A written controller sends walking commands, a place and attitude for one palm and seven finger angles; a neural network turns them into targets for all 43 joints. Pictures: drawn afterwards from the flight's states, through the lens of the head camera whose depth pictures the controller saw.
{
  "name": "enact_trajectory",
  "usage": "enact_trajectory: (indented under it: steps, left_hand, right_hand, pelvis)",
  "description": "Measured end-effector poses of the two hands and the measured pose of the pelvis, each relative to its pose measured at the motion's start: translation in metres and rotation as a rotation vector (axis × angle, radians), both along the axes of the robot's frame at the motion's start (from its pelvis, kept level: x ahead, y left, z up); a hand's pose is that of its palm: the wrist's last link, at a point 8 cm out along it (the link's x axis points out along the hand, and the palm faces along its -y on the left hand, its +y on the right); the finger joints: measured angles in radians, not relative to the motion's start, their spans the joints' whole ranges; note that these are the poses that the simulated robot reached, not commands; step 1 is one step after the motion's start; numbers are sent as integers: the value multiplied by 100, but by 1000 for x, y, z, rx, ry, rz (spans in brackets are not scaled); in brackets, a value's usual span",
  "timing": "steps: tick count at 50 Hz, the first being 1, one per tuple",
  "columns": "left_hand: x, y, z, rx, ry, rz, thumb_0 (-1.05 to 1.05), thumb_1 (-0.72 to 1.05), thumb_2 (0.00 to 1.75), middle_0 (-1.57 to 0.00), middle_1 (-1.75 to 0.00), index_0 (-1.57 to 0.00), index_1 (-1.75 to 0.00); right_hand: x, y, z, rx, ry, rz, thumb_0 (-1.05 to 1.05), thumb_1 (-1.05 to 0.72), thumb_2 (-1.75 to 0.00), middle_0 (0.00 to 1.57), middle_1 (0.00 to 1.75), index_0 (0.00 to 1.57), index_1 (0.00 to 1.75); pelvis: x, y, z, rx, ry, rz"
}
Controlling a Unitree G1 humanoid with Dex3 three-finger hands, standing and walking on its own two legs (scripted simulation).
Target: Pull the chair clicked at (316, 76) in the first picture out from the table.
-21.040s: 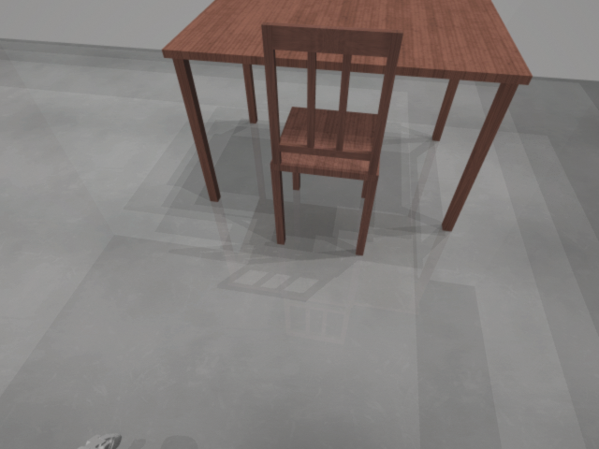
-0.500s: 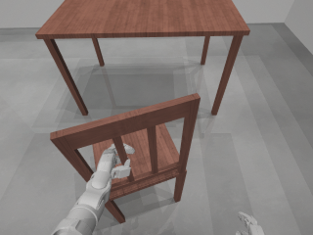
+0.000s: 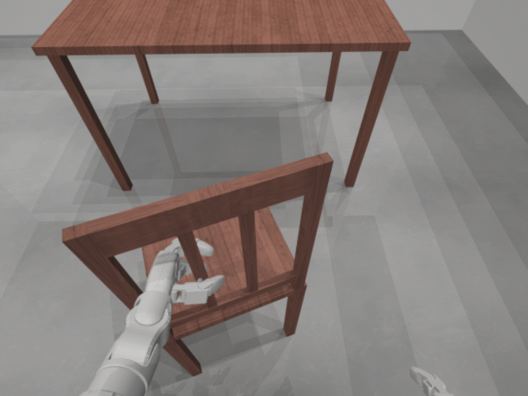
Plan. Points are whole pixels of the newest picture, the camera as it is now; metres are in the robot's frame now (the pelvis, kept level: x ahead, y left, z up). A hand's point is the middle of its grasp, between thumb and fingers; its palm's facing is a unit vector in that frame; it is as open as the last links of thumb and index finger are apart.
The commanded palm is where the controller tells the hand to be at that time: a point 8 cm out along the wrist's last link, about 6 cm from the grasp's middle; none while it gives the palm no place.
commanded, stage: open the thumb and straighten the fingers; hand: left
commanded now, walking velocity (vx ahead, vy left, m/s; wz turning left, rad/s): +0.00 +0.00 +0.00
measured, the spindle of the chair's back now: (200, 274) +0.34 +0.12 -0.07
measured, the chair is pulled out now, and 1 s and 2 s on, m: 0.56 0.56 0.56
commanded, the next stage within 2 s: draw the fingers out of the gap in 0.50 s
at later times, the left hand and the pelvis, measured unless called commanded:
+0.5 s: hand (187, 287) +0.30 +0.13 -0.04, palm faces -0.07 -0.98 -0.19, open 17.0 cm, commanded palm +0.28 +0.18 -0.02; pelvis +0.01 +0.01 -0.02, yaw +1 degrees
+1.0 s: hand (183, 330) +0.23 +0.13 -0.05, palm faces -0.08 -0.98 -0.19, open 17.5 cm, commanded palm +0.22 +0.17 -0.02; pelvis +0.01 +0.00 -0.03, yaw +2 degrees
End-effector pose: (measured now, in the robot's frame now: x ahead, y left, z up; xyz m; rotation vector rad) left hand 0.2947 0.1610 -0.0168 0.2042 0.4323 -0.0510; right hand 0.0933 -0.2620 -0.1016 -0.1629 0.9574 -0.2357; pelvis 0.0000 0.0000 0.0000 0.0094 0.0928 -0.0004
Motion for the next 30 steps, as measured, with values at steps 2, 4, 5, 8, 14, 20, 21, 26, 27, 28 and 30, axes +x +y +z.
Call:
enact_trajectory:
  steps: [2, 4, 5, 8, 14, 20, 21, 26, 27, 28, 30]
  left_hand:
    - [2, 2, -1, 0, 5, 0, 4, 12, 55, -30, -128, -49, -140]
    - [3, 4, -2, 2, 14, 2, 3, -5, 47, -33, -127, -47, -136]
    - [4, 6, -3, 2, 18, 3, 2, -12, 43, -34, -125, -46, -134]
    - [2, 8, -3, 4, 24, 3, 1, -29, 34, -34, -117, -42, -122]
    - [-4, 7, -4, -2, 27, 6, 0, -46, 24, -28, -86, -30, -87]
    - [-7, 16, -8, 6, 43, 24, -1, -52, 21, -16, -47, -16, -47]
    - [-7, 18, -8, 6, 42, 26, -1, -52, 21, -14, -40, -14, -40]
    - [-9, 21, -6, 2, 33, 21, -1, -53, 21, -6, -17, -6, -17]
    - [-9, 21, -6, 0, 32, 18, -1, -53, 21, -5, -14, -5, -14]
    - [-10, 20, -6, -2, 32, 14, -1, -54, 21, -4, -12, -4, -12]
    - [-11, 18, -6, -3, 33, 10, -1, -54, 20, -3, -8, -3, -8]
  right_hand:
    - [-1, -3, -2, -8, 3, 0, 1, -90, -89, 20, 30, 20, 30]
    - [-1, -4, -5, -12, 5, -2, 1, -90, -89, 20, 30, 20, 30]
    - [0, -4, -6, -12, 5, -2, 1, -90, -89, 20, 30, 20, 30]
    - [3, 0, -9, -7, -5, -1, 1, -90, -89, 20, 30, 20, 30]
    - [18, 12, -14, 13, -39, 24, 1, -90, -89, 20, 30, 20, 30]
    - [36, 21, -14, 23, -79, 55, 1, -90, -89, 20, 30, 20, 30]
    - [38, 22, -14, 22, -85, 60, 1, -90, -89, 20, 30, 20, 30]
    - [48, 23, -12, 12, -110, 79, 1, -90, -89, 20, 30, 21, 30]
    - [49, 22, -11, 9, -114, 82, 1, -90, -89, 20, 30, 21, 30]
    - [51, 22, -11, 7, -117, 84, 1, -90, -89, 20, 30, 21, 30]
    - [52, 21, -10, 1, -122, 87, 1, -90, -89, 20, 30, 21, 30]
  pelvis:
    - [1, 1, -2, 0, 13, -2]
    - [2, 3, -5, 1, 23, -3]
    - [3, 3, -5, 1, 27, -4]
    - [5, 5, -8, 1, 37, -5]
    - [9, 7, -12, 1, 48, 0]
    - [10, 6, -16, 0, 55, 6]
    - [10, 6, -17, -1, 56, 7]
    - [10, 6, -19, -5, 59, 17]
    - [10, 6, -19, -6, 60, 19]
    - [10, 7, -19, -6, 61, 20]
    - [11, 7, -20, -7, 62, 22]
